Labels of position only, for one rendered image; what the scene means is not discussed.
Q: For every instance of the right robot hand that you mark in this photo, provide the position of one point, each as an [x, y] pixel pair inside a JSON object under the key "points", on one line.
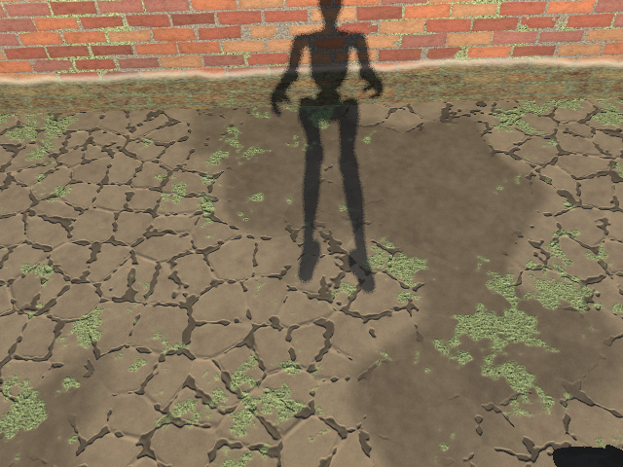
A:
{"points": [[588, 457]]}

